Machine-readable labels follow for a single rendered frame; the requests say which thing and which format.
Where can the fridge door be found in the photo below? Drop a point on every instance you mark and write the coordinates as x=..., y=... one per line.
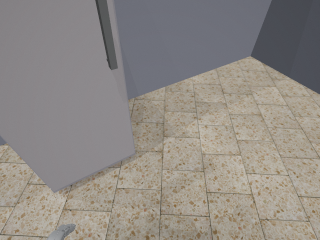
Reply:
x=62, y=109

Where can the robot left hand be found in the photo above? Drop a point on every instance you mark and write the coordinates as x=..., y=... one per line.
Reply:
x=62, y=231

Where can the handle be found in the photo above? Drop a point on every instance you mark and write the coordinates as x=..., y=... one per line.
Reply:
x=105, y=24

